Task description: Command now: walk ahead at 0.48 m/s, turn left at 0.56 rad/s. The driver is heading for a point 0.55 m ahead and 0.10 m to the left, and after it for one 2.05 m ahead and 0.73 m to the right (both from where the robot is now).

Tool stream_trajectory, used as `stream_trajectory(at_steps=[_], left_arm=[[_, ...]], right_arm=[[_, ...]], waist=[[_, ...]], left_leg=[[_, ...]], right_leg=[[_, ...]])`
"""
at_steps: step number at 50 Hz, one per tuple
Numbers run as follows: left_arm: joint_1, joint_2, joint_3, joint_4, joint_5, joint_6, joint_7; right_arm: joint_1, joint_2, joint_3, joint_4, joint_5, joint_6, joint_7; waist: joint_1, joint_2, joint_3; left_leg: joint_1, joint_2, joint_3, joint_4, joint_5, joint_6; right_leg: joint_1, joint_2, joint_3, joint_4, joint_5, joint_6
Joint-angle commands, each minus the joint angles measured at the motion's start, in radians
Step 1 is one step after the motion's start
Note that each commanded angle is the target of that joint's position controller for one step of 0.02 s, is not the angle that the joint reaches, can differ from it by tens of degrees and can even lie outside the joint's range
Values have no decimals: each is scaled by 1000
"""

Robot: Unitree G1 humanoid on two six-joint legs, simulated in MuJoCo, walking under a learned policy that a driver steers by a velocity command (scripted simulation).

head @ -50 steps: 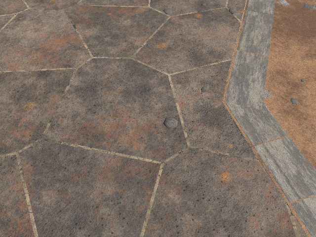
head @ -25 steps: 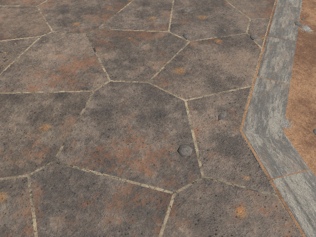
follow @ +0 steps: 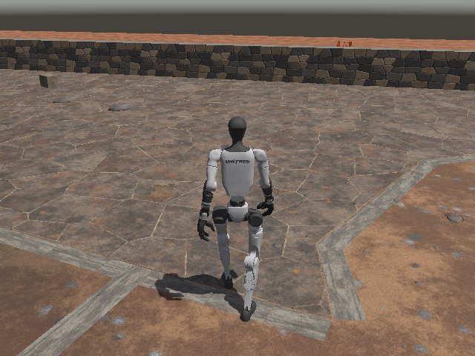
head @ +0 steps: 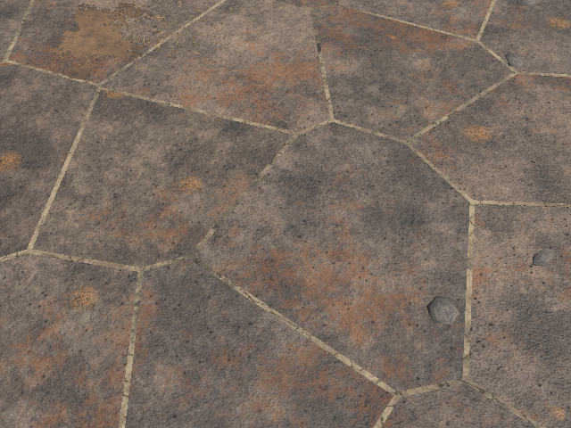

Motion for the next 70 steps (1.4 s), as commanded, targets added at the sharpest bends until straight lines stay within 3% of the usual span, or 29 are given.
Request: stream_trajectory(at_steps=[1, 2, 3, 4, 5, 7, 10, 14, 20, 26, 28, 30, 31, 32, 33, 34, 36, 38, 43, 49, 54, 57, 58, 59, 60, 61, 63, 66, 70], left_arm=[[-15, 210, 48, -57, 2, 11, 3], [-38, 221, 53, -73, 1, 17, -8], [-24, 129, 37, -118, -5, 19, -22], [-64, 128, 39, -196, -14, 9, -38], [-181, 167, 44, -225, -7, -3, -44], [-168, 158, 40, -214, -9, -18, -41], [-131, 141, 37, -214, 29, 34, -45], [-268, 147, 35, -273, 29, 68, -55], [-473, 168, 32, -356, 24, 72, -63], [-621, 150, 1, -430, 13, 49, -78], [-582, 155, -1, -433, 9, 39, -76], [-379, 200, 16, -366, 11, 25, -56], [-221, 215, 24, -320, 7, 11, -43], [-67, 253, 33, -283, 24, -3, -30], [16, 357, 57, -264, 42, -1, -34], [10, 300, 55, -253, -9, 16, -48], [-189, 172, 23, -275, -26, 17, -54], [-200, 157, 13, -256, -26, 18, -46], [-163, 244, 39, -240, -11, 30, -50], [-122, 268, 62, -269, -7, 86, -43], [-112, 275, 80, -289, 6, 119, -40], [-162, 272, 84, -308, -3, 133, -40], [-179, 256, 80, -318, -12, 134, -38], [-135, 187, 64, -331, -19, 132, -38], [-113, 180, 65, -354, -26, 128, -30], [-124, 269, 83, -335, 9, 130, -27], [-110, 263, 91, -306, 7, 144, -38], [-132, 250, 83, -315, 1, 167, -63], [-226, 234, 69, -357, -6, 179, -77]], right_arm=[[244, -117, -44, 23, -5, -9, -10], [368, -156, -66, 61, -11, -17, -19], [394, -249, -93, 59, -19, -19, -31], [357, -309, -102, 31, -2, -8, -25], [324, -280, -92, 36, 13, -3, -31], [245, -191, -68, 32, 20, -19, -41], [242, -160, -50, 32, 37, -55, -53], [354, -194, -55, 45, 40, -64, -52], [502, -195, -48, 49, 34, -55, -59], [569, -184, -36, 57, 20, -56, -75], [543, -187, -32, 58, 18, -61, -81], [504, -214, -34, 62, 15, -73, -81], [476, -226, -36, 65, 19, -79, -77], [465, -198, -28, 48, 28, -87, -73], [645, -80, -11, 58, 79, -78, -75], [664, -180, -25, 77, 51, -76, -84], [459, -180, -18, 42, 4, -70, -76], [373, -165, -14, 0, -13, -49, -59], [349, -120, 2, -33, -3, -4, -61], [165, -144, 5, -93, 6, 33, -74], [113, -145, 14, -123, 27, 19, -91], [210, -144, 17, -112, 39, -5, -104], [249, -165, 11, -105, 33, -15, -112], [232, -239, -2, -118, 17, -20, -121], [148, -326, -18, -151, 7, -11, -116], [175, -276, -17, -145, 6, -6, -108], [115, -178, 11, -164, 15, -5, -98], [144, -187, 8, -174, 8, -3, -101], [246, -219, -10, -152, 9, -2, -98]], waist=[[-146, -128, -123], [-212, -78, -183], [-182, 94, -254], [-133, 157, -317], [-135, 36, -188], [-48, -75, -52], [6, -44, -77], [-38, 5, -53], [-118, 47, -39], [-155, 76, -17], [-122, 86, -18], [-39, 96, -92], [44, 93, -154], [98, 58, -257], [32, -236, -430], [20, -161, -496], [-20, -26, -229], [-49, -36, -145], [-88, -80, -180], [-35, -119, -152], [0, -152, -111], [-48, -155, -116], [-66, -126, -117], [-22, 45, -131], [11, 233, -96], [-4, 123, -105], [35, 49, -80], [11, 133, -101], [-48, 140, -115]], left_leg=[[290, -94, 23, -39, -110, 77], [478, -90, -36, -139, -116, 107], [710, 165, -407, -190, -266, 194], [810, 335, -942, -384, -369, 312], [719, 323, -836, -447, -369, 273], [489, 249, -616, -466, -103, 186], [388, 144, -454, -456, 181, 143], [407, 98, -419, -462, 255, 84], [582, 103, -480, -439, 323, 39], [679, 110, -485, -382, 513, 53], [654, 123, -473, -368, 604, 32], [645, 99, -426, -205, 929, -21], [628, 70, -389, -28, 944, -45], [476, 28, -373, 194, 677, -58], [176, -155, -276, 645, -240, -129], [119, -182, -308, 760, -399, -121], [34, -69, -280, 689, -284, -128], [51, -24, -249, 584, -247, -135], [133, -27, -199, 414, -228, -175], [110, -19, -206, 266, -174, -184], [143, -54, -220, 88, -257, -174], [301, -71, -222, -187, -207, -145], [398, -29, -251, -330, -139, -132], [473, 174, -437, -444, -170, -84], [457, 391, -684, -465, 51, 39], [398, 409, -625, -412, 228, 110], [357, 277, -416, -375, 318, 66], [430, 203, -278, -337, 437, 40], [557, 246, -267, -317, 451, 67]], right_leg=[[-82, -270, 46, 372, 1223, -110], [-200, -247, 39, 621, 1022, -88], [-516, -140, 48, 979, 322, -52], [-799, 50, 247, 1216, -100, -26], [-907, -25, 347, 1194, 14, -37], [-825, -98, 344, 1017, 153, -35], [-701, -127, 347, 896, 160, 12], [-810, -127, 316, 763, 270, 54], [-969, -82, 321, 583, 400, 56], [-916, -13, 275, 356, 418, 14], [-769, 8, 271, 262, 420, -26], [-515, 79, 243, 214, 383, -74], [-356, 61, 251, 128, 493, -97], [-106, -71, 362, 169, 648, -130], [225, -428, 791, 272, 1231, -340], [185, -433, 965, 177, 1347, -396], [-66, -306, 715, 114, 1194, -331], [-218, -208, 607, 47, 1116, -277], [-368, -152, 543, 31, 1125, -260], [-441, -116, 659, -16, 478, -213], [-402, -116, 783, 12, 340, -211], [-409, -87, 829, 74, 416, -157], [-460, -49, 809, 118, 338, -110], [-539, 43, 686, 277, 77, -52], [-714, 207, 440, 478, -150, -12], [-687, 113, 415, 686, -158, 3], [-654, 88, 407, 816, -54, 17], [-700, 83, 368, 894, 15, 49], [-742, 59, 353, 783, 10, 71]])
Velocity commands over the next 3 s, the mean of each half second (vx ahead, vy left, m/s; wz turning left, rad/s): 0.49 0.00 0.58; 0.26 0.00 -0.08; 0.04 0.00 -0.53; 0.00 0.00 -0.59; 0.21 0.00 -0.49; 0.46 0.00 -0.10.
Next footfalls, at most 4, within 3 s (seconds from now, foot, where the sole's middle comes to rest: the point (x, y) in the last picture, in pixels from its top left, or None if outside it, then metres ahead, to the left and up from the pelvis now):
0.04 left None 0.18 0.06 -0.76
0.64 right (300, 371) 0.57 0.02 -0.76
1.18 left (222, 389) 0.52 0.20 -0.76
1.66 right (315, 418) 0.46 -0.02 -0.76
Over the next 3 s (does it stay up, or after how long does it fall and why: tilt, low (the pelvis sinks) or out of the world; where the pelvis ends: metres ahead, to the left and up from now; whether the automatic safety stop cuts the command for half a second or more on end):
stays up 0.65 -0.15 0.02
